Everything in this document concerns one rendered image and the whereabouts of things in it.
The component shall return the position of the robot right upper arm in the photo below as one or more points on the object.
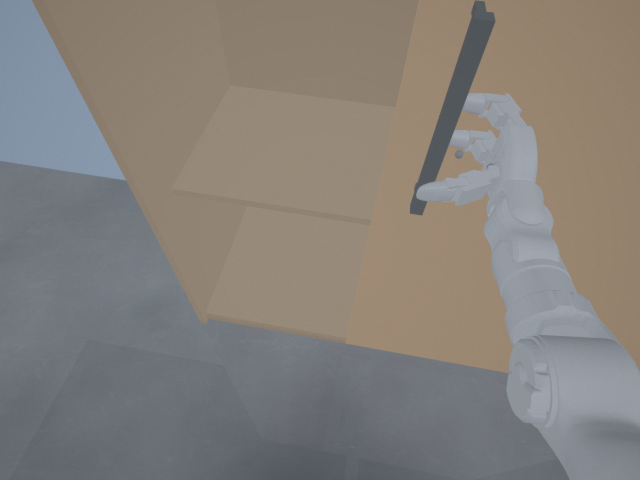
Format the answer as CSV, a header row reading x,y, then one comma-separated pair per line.
x,y
583,395

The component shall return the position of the right robot hand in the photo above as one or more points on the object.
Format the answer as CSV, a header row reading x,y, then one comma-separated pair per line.
x,y
514,153

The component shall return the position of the wardrobe door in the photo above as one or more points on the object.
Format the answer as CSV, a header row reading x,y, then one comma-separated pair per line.
x,y
426,286

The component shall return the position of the right robot forearm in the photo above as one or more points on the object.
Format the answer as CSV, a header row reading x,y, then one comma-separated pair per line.
x,y
533,281

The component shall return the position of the handle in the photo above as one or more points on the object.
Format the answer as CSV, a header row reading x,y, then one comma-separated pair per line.
x,y
476,39

